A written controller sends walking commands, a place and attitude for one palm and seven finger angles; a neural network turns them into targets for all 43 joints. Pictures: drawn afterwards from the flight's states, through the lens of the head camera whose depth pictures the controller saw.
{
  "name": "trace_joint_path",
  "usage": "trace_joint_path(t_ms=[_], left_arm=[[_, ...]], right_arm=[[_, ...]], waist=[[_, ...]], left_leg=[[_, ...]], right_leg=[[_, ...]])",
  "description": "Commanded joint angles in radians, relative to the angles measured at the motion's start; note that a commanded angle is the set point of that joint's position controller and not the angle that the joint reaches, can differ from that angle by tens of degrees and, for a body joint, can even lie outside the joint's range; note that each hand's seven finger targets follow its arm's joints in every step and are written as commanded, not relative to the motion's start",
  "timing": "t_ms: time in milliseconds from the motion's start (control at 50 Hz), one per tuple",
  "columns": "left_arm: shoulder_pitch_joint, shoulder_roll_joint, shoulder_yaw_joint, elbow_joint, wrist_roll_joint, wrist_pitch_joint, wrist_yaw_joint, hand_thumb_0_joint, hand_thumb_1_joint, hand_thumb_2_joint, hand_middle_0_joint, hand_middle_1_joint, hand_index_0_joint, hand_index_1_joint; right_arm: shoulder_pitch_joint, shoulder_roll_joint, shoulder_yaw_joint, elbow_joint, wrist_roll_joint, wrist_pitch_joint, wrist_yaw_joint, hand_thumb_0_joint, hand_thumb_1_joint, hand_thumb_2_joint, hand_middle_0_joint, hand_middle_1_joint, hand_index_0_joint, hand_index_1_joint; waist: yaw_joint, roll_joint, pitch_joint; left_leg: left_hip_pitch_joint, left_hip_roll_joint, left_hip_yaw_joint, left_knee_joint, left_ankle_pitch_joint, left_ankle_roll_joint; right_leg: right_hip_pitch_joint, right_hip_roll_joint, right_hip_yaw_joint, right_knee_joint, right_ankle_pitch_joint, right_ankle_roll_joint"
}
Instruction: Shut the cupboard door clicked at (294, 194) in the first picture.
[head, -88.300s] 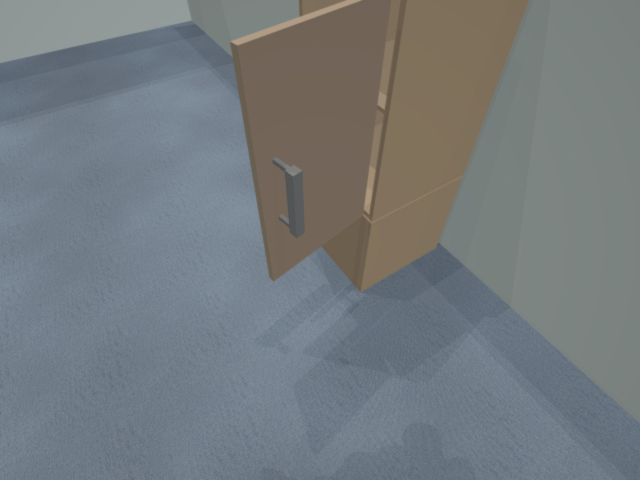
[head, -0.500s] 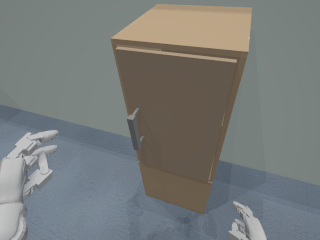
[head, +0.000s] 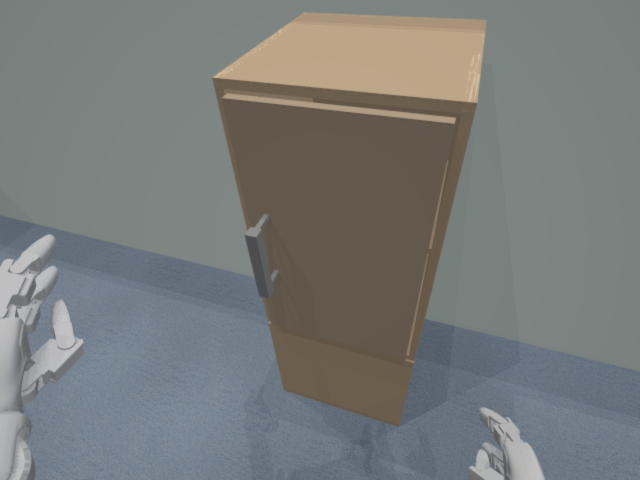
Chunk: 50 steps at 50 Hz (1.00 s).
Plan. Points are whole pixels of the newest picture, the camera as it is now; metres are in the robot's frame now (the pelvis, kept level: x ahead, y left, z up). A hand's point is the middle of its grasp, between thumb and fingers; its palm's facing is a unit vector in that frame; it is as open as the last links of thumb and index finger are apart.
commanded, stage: step back with the hand held close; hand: left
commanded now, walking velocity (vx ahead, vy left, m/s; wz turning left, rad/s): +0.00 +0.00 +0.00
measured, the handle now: (265, 257) +0.53 +0.18 -0.06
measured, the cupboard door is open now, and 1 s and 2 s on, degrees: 0 0 0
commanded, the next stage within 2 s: stop stepping back and stand still in 1.60 s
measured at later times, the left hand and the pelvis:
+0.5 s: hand (51, 345) +0.19 +0.29 +0.16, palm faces +0.37 -0.77 -0.51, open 7.4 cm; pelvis -0.02 +0.03 -0.01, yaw -1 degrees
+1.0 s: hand (4, 408) +0.12 +0.29 +0.16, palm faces +0.45 -0.79 -0.43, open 7.4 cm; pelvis -0.08 +0.03 -0.02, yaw +1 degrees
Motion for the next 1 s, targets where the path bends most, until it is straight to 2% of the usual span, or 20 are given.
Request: trace_joint_path(t_ms=[0,40,60,80,100,140,200,280,340,440,580,660,680,760,780,860,880,920,940,980], left_arm=[[-0.091,0.19,0.13,-0.2,-0.006,-0.068,0.017,0.0,0.9,0.9,-0.2,-0.3,-0.2,-0.3],[-0.091,0.191,0.131,-0.199,-0.005,-0.067,0.017,0.0,0.9,0.9,-0.2,-0.3,-0.2,-0.3],[-0.168,0.28,0.225,-0.236,0.007,-0.107,0.03,0.0,0.9,0.9,-0.2,-0.3,-0.2,-0.3],[-0.161,0.287,0.234,-0.214,0.012,-0.124,0.034,0.0,0.9,0.9,-0.2,-0.3,-0.2,-0.3],[-0.076,0.218,0.174,-0.161,0.012,-0.129,0.03,0.0,0.9,0.9,-0.2,-0.3,-0.2,-0.3],[-0.018,0.191,0.145,-0.156,0.012,-0.138,0.03,0.0,0.9,0.9,-0.2,-0.3,-0.2,-0.3],[0.004,0.218,0.164,-0.205,0.01,-0.15,0.041,0.0,0.9,0.9,-0.2,-0.3,-0.2,-0.3],[0.016,0.277,0.215,-0.273,0.008,-0.144,0.052,0.0,0.9,0.9,-0.2,-0.3,-0.2,-0.3],[0.046,0.266,0.214,-0.282,0.004,-0.131,0.053,0.0,0.9,0.9,-0.2,-0.3,-0.2,-0.3],[0.096,0.259,0.219,-0.285,0.004,-0.131,0.057,0.0,0.9,0.9,-0.2,-0.3,-0.2,-0.3],[0.067,0.269,0.24,-0.3,0.024,-0.157,0.066,0.0,0.9,0.9,-0.2,-0.3,-0.2,-0.3],[0.022,0.239,0.217,-0.303,0.043,-0.176,0.072,0.0,0.9,0.9,-0.2,-0.3,-0.2,-0.3],[0.006,0.26,0.235,-0.319,0.047,-0.182,0.073,0.0,0.9,0.9,-0.2,-0.3,-0.2,-0.3],[-0.018,0.234,0.211,-0.319,0.056,-0.191,0.08,0.0,0.9,0.9,-0.2,-0.3,-0.2,-0.3],[-0.023,0.257,0.23,-0.331,0.057,-0.196,0.081,0.0,0.9,0.9,-0.2,-0.3,-0.2,-0.3],[-0.009,0.247,0.211,-0.33,0.05,-0.209,0.093,0.0,0.9,0.9,-0.2,-0.3,-0.2,-0.3],[0.0,0.275,0.234,-0.329,0.046,-0.213,0.097,0.0,0.9,0.9,-0.2,-0.3,-0.2,-0.3],[0.015,0.261,0.218,-0.333,0.041,-0.221,0.102,0.0,0.9,0.9,-0.2,-0.3,-0.2,-0.3],[0.02,0.264,0.218,-0.344,0.039,-0.225,0.105,0.0,0.9,0.9,-0.2,-0.3,-0.2,-0.3],[0.044,0.296,0.254,-0.364,0.04,-0.237,0.11,0.0,0.9,0.9,-0.2,-0.3,-0.2,-0.3]], right_arm=[[-0.147,-0.094,-0.028,-0.167,0.001,-0.062,-0.008,0.0,-0.9,-0.9,0.2,0.3,0.2,0.3],[-0.148,-0.092,-0.029,-0.166,-0.001,-0.061,-0.007,0.0,-0.9,-0.9,0.2,0.3,0.2,0.3],[-0.132,-0.131,-0.047,-0.192,0.008,-0.039,-0.002,0.0,-0.9,-0.9,0.2,0.3,0.2,0.3],[-0.124,-0.12,-0.049,-0.178,0.005,-0.03,-0.002,0.0,-0.9,-0.9,0.2,0.3,0.2,0.3],[-0.117,-0.119,-0.05,-0.166,0.001,-0.019,0.001,0.0,-0.9,-0.9,0.2,0.3,0.2,0.3],[-0.109,-0.122,-0.061,-0.168,0.002,-0.002,0.006,0.0,-0.9,-0.9,0.2,0.3,0.2,0.3],[-0.109,-0.131,-0.069,-0.178,0.004,0.017,-0.002,0.0,-0.9,-0.9,0.2,0.3,0.2,0.3],[-0.12,-0.144,-0.073,-0.211,0.003,0.045,-0.021,0.0,-0.9,-0.9,0.2,0.3,0.2,0.3],[-0.104,-0.14,-0.076,-0.231,0.007,0.067,-0.021,0.0,-0.9,-0.9,0.2,0.3,0.2,0.3],[-0.101,-0.142,-0.078,-0.246,0.007,0.077,-0.02,0.0,-0.9,-0.9,0.2,0.3,0.2,0.3],[-0.097,-0.154,-0.076,-0.247,0.003,0.056,-0.026,0.0,-0.9,-0.9,0.2,0.3,0.2,0.3],[-0.078,-0.152,-0.073,-0.243,0.001,0.037,-0.024,0.0,-0.9,-0.9,0.2,0.3,0.2,0.3],[-0.08,-0.159,-0.076,-0.239,-0.004,0.031,-0.027,0.0,-0.9,-0.9,0.2,0.3,0.2,0.3],[-0.061,-0.149,-0.073,-0.23,-0.007,0.012,-0.021,0.0,-0.9,-0.9,0.2,0.3,0.2,0.3],[-0.063,-0.157,-0.078,-0.226,-0.011,0.008,-0.021,0.0,-0.9,-0.9,0.2,0.3,0.2,0.3],[-0.052,-0.135,-0.074,-0.208,-0.015,-0.002,-0.007,0.0,-0.9,-0.9,0.2,0.3,0.2,0.3],[-0.053,-0.14,-0.078,-0.199,-0.02,-0.001,-0.006,0.0,-0.9,-0.9,0.2,0.3,0.2,0.3],[-0.05,-0.126,-0.074,-0.192,-0.015,0.0,0.0,0.0,-0.9,-0.9,0.2,0.3,0.2,0.3],[-0.05,-0.131,-0.076,-0.19,-0.013,0.0,0.002,0.0,-0.9,-0.9,0.2,0.3,0.2,0.3],[-0.062,-0.14,-0.077,-0.19,-0.015,-0.006,-0.005,0.0,-0.9,-0.9,0.2,0.3,0.2,0.3]], waist=[[0.002,-0.004,-0.021],[0.004,-0.009,-0.034],[-0.037,-0.015,0.003],[-0.037,-0.049,0.01],[-0.05,-0.098,-0.005],[-0.055,-0.087,-0.049],[-0.059,-0.042,-0.117],[-0.05,0.009,-0.186],[-0.051,-0.028,-0.206],[-0.052,-0.011,-0.174],[-0.057,0.029,-0.098],[-0.066,0.028,-0.063],[-0.064,0.034,-0.073],[-0.07,-0.004,-0.06],[-0.069,-0.013,-0.067],[-0.075,-0.092,-0.05],[-0.075,-0.098,-0.054],[-0.08,-0.117,-0.079],[-0.083,-0.091,-0.082],[-0.08,-0.017,-0.094]], left_leg=[[-0.018,0.04,0.01,-0.071,0.137,0.01],[-0.015,0.04,0.011,-0.07,0.139,0.011],[-0.083,0.053,-0.023,-0.001,0.063,0.031],[-0.085,0.045,-0.035,0.044,0.039,0.028],[-0.091,0.044,-0.038,0.073,0.04,0.025],[-0.093,0.05,-0.032,0.09,0.066,0.022],[-0.077,0.073,-0.042,0.039,0.18,0.017],[-0.076,0.109,-0.061,0.001,0.446,0.012],[-0.111,0.123,-0.071,0.005,0.487,0.005],[-0.22,0.141,-0.096,-0.036,0.322,0.016],[-0.484,0.164,-0.151,-0.14,-0.176,0.065],[-0.6,0.168,-0.173,-0.15,-0.371,0.085],[-0.611,0.172,-0.181,-0.156,-0.385,0.088],[-0.62,0.146,-0.158,-0.086,-0.404,0.083],[-0.59,0.136,-0.15,-0.061,-0.388,0.076],[-0.456,0.081,-0.101,0.088,-0.28,0.039],[-0.41,0.076,-0.091,0.113,-0.242,0.026],[-0.37,0.071,-0.081,0.132,-0.188,0.02],[-0.361,0.074,-0.086,0.123,-0.183,0.02],[-0.392,0.112,-0.126,0.015,-0.197,0.034]], right_leg=[[-0.028,-0.054,0.021,-0.089,0.075,0.017],[-0.025,-0.054,0.02,-0.087,0.081,0.019],[-0.118,-0.115,0.154,-0.153,0.071,0.012],[-0.147,-0.154,0.193,-0.183,0.053,-0.003],[-0.164,-0.183,0.189,-0.179,0.038,-0.017],[-0.167,-0.202,0.181,-0.151,0.078,-0.024],[-0.119,-0.174,0.119,-0.066,0.216,-0.012],[-0.04,-0.111,0.06,0.056,0.405,0.02],[-0.008,-0.104,0.064,0.094,0.434,0.021],[-0.008,-0.095,0.073,0.115,0.321,0.026],[0.05,-0.063,0.087,0.148,0.125,0.039],[0.069,-0.057,0.099,0.172,0.044,0.038],[0.08,-0.05,0.098,0.178,0.043,0.04],[0.032,-0.073,0.134,0.156,-0.019,0.025],[-0.001,-0.082,0.154,0.121,-0.046,0.019],[-0.199,-0.169,0.242,-0.021,-0.182,-0.03],[-0.248,-0.185,0.254,-0.048,-0.193,-0.041],[-0.264,-0.202,0.24,-0.053,-0.161,-0.045],[-0.271,-0.194,0.223,-0.048,-0.156,-0.043],[-0.223,-0.13,0.15,0.009,-0.133,-0.009]])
